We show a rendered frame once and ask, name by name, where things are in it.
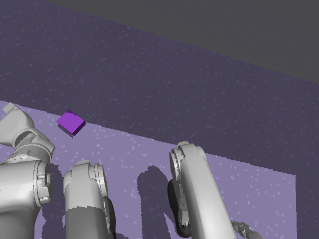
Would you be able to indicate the right robot hand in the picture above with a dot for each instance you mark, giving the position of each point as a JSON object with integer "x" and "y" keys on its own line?
{"x": 245, "y": 231}

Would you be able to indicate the small box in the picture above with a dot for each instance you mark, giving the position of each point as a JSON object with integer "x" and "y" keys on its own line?
{"x": 71, "y": 122}

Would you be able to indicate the right robot foot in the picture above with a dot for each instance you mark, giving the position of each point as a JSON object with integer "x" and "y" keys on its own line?
{"x": 183, "y": 231}

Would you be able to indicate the left robot foot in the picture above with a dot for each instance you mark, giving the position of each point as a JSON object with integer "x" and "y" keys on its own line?
{"x": 112, "y": 219}

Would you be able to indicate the left robot hand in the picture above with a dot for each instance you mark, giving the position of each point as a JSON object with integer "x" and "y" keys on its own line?
{"x": 15, "y": 120}

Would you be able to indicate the left robot arm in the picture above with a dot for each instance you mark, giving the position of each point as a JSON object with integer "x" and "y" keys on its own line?
{"x": 26, "y": 184}

